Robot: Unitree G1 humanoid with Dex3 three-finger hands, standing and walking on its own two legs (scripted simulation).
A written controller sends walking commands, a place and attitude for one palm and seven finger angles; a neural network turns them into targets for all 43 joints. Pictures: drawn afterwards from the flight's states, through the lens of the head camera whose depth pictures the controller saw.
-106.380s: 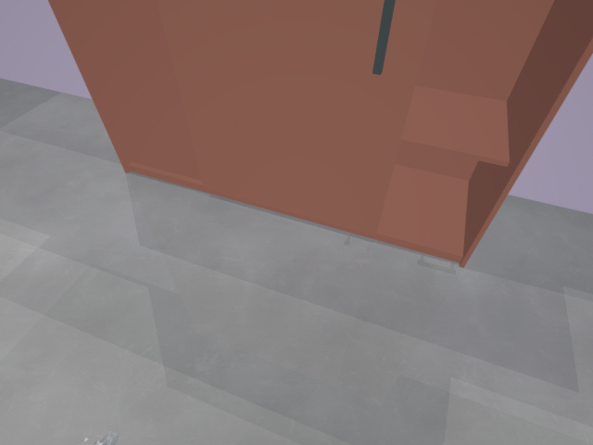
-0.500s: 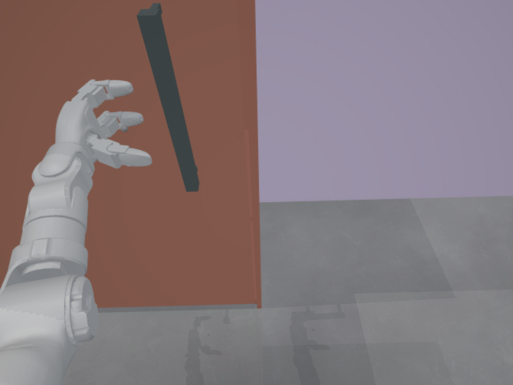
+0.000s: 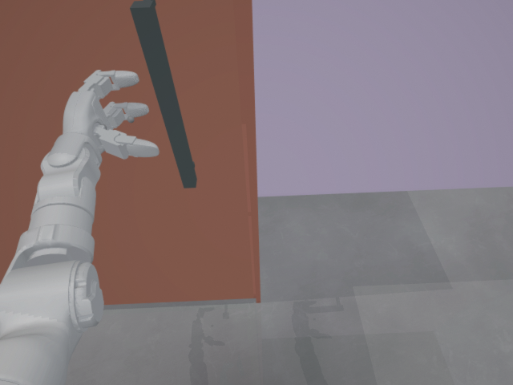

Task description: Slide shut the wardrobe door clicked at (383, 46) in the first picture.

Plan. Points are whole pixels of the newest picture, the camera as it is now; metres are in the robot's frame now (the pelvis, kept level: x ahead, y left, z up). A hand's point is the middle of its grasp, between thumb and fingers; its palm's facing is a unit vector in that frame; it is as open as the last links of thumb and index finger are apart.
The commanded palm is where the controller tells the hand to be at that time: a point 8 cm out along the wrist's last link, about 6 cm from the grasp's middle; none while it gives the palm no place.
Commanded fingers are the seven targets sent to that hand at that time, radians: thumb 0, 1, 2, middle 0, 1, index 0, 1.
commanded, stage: feel for the door with the fingertips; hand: left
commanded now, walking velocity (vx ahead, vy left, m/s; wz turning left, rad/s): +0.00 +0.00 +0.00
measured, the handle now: (173, 108) +0.52 +0.13 +0.17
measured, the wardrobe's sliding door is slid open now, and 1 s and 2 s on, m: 0.01 0.01 0.01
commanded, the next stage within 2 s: slide the fingers in behind the handle in 0.58 s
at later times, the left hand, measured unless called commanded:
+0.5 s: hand (157, 119) +0.46 +0.14 +0.19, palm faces +0.02 -1.00 +0.01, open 14.0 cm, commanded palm +0.44 +0.21 +0.20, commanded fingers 0.00 -0.50 0.30 -0.30 -1.20 -0.30 -1.20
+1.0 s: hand (144, 118) +0.46 +0.16 +0.19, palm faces +0.02 -1.00 +0.01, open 14.0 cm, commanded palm +0.44 +0.21 +0.20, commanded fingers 0.00 -0.50 0.30 -0.30 -1.20 -0.30 -1.20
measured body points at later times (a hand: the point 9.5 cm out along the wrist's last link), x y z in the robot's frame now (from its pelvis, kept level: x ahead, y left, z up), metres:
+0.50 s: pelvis +0.00 -0.01 +0.00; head +0.01 -0.02 +0.45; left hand +0.45 +0.20 +0.20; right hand +0.10 -0.27 -0.12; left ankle +0.01 +0.11 -0.74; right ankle -0.03 -0.11 -0.74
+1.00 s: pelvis +0.01 -0.01 +0.00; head +0.02 -0.02 +0.45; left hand +0.46 +0.22 +0.20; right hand +0.06 -0.28 -0.12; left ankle +0.01 +0.11 -0.74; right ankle -0.03 -0.11 -0.74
